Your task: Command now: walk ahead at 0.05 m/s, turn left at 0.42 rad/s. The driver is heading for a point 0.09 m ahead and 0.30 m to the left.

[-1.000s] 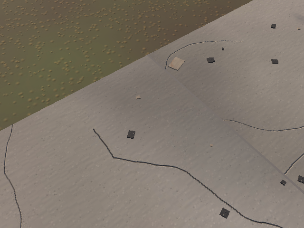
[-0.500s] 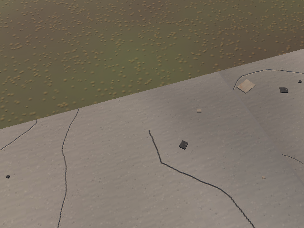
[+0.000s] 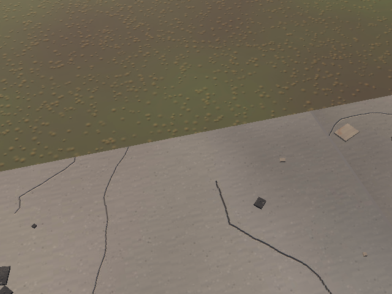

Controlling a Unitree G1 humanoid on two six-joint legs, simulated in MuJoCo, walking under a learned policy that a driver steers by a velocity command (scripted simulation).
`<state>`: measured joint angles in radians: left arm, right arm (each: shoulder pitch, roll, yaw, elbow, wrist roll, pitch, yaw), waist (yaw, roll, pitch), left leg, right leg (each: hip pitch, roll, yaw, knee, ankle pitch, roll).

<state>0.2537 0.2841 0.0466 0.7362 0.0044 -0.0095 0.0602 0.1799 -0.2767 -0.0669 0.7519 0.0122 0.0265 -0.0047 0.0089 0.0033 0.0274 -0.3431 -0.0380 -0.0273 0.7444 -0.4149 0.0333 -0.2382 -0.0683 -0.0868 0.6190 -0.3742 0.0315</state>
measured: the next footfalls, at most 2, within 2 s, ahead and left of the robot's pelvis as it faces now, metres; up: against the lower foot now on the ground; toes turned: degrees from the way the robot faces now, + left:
right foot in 0.58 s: +0.13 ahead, -0.10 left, +0.00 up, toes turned +25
left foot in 1.02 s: -0.01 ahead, +0.12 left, +0.00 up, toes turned +36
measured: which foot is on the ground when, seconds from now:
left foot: down 0.00-0.58, up 0.60-1.00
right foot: down 0.00-0.06, up 0.08-0.56, down 0.58-1.00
